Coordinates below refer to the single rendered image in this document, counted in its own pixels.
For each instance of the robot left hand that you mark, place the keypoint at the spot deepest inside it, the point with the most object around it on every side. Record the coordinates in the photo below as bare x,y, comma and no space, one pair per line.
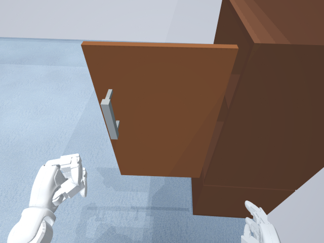
45,191

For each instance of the robot right hand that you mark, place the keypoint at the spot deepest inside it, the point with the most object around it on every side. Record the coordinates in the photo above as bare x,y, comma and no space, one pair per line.
264,232

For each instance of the left robot forearm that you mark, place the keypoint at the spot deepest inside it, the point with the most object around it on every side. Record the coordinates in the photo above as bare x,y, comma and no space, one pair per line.
35,226

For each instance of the handle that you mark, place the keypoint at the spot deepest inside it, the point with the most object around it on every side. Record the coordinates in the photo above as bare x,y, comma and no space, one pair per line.
112,125

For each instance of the cupboard door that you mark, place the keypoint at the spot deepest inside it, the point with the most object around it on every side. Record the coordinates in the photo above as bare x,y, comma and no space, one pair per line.
167,97

